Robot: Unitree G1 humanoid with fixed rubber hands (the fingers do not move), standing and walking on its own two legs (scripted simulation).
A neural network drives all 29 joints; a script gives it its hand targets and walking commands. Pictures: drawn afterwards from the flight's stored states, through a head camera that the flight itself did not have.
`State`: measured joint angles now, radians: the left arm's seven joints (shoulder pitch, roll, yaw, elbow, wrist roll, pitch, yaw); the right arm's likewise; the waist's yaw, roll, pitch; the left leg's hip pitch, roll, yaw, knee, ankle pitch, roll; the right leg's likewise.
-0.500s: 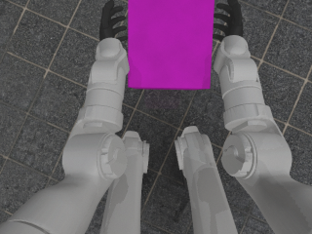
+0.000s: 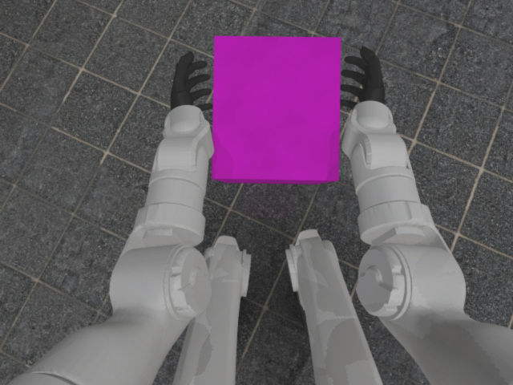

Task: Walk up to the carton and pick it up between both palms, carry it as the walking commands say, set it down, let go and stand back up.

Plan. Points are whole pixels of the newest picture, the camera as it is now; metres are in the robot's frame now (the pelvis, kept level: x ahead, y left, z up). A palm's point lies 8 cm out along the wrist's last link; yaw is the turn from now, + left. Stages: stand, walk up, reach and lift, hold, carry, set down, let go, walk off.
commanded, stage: reach and lift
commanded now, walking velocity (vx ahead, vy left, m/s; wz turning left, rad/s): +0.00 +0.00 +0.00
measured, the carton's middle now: (273, 122) +0.50 -0.03 -0.15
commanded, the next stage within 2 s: none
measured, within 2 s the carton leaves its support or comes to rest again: neither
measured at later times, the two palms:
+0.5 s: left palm (166, 98) +0.47 +0.10 +0.02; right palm (385, 96) +0.46 -0.15 +0.02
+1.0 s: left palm (137, 82) +0.46 +0.11 +0.09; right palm (410, 81) +0.44 -0.15 +0.09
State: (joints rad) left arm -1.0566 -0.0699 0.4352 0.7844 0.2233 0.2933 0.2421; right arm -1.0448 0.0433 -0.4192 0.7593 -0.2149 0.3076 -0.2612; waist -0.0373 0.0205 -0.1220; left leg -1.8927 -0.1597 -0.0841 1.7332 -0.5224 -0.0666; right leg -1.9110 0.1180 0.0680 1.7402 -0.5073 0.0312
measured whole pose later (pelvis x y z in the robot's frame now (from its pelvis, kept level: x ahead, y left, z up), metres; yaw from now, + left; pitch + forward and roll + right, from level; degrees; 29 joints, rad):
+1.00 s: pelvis +0.03 +0.00 +0.13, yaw +0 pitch +30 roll +0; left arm -0.79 -0.13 0.42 0.78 0.24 0.25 0.21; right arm -0.75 0.15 -0.42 0.71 -0.24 0.26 -0.26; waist -0.03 0.02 -0.18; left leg -1.36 -0.15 -0.13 1.30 -0.45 -0.04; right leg -1.37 0.11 0.09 1.30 -0.45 0.02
